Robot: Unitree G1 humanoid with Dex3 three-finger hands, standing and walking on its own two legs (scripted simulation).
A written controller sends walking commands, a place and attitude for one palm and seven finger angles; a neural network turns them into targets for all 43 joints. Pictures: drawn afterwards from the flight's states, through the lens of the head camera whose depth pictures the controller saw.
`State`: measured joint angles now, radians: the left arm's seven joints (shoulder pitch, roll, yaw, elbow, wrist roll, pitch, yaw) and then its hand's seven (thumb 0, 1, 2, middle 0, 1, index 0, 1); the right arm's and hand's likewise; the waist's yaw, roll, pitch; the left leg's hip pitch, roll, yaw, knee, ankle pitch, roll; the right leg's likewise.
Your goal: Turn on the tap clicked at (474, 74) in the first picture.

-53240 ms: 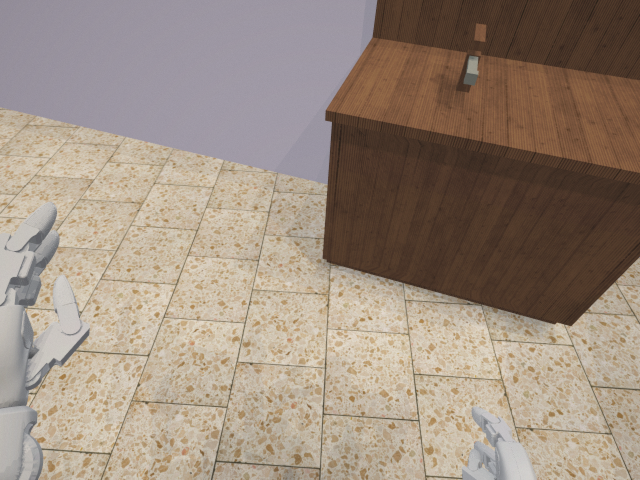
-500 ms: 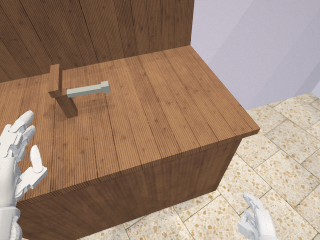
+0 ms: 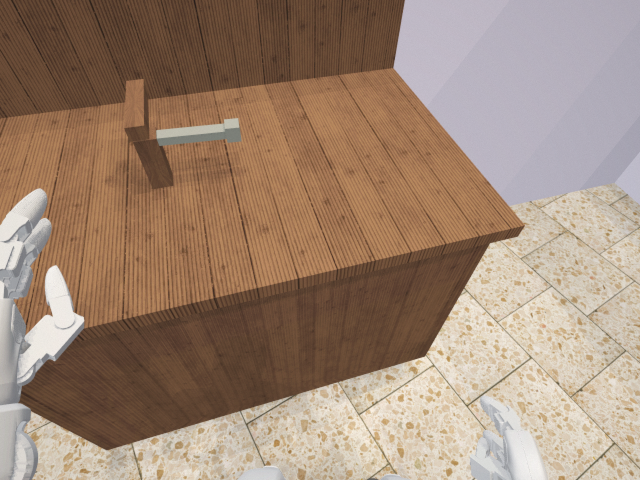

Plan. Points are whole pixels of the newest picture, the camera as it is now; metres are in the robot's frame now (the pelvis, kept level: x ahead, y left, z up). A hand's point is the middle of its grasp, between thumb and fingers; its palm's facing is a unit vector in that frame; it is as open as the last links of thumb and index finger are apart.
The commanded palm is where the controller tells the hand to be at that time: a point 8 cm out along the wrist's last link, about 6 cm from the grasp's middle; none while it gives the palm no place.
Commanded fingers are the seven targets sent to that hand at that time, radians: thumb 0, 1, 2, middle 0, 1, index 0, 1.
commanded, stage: step back with the hand held close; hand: left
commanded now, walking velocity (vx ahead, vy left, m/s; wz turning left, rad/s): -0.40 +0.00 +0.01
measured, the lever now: (232, 130) +0.63 +0.20 +0.08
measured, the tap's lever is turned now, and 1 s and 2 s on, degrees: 85 85 85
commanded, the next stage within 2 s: stop stepping back and stand still in 0.60 s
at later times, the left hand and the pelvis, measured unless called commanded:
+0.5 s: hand (28, 398) +0.15 +0.24 +0.17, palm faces +0.36 -0.82 -0.45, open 7.4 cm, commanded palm +0.08 +0.27 +0.19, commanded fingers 0.00 0.90 0.90 -0.20 -0.30 -0.20 -0.30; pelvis -0.07 -0.01 +0.01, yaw +1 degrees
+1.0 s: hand out of the picture +0.01 +0.16 +0.17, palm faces +0.35 -0.83 -0.44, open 7.4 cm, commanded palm -0.05 +0.21 +0.19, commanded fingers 0.00 0.90 0.90 -0.20 -0.30 -0.20 -0.30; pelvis -0.20 -0.07 +0.01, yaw +2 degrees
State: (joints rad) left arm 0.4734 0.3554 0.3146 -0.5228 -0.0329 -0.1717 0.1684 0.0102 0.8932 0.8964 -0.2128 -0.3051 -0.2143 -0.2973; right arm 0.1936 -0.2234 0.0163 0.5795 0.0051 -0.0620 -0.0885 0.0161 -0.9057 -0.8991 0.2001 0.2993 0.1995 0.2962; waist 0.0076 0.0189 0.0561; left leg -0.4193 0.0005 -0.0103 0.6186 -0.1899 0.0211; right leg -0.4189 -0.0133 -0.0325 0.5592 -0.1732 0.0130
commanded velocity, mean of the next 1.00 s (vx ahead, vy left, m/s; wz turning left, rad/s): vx -0.18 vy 0.05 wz -0.01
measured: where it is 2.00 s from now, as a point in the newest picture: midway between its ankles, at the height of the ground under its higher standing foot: outside the picture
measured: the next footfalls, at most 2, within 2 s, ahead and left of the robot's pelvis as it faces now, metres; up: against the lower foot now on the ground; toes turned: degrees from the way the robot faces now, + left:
right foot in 0.14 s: +0.03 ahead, -0.13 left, +0.00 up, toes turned +3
left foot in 0.38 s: -0.02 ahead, +0.11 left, +0.00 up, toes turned +3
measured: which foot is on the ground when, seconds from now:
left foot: down 0.00-0.22, up 0.24-0.36, down 0.38-0.72, up 0.74-1.00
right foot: down 0.00-0.00, up 0.02-0.12, down 0.14-0.42, up 0.44-0.68, down 0.70-1.00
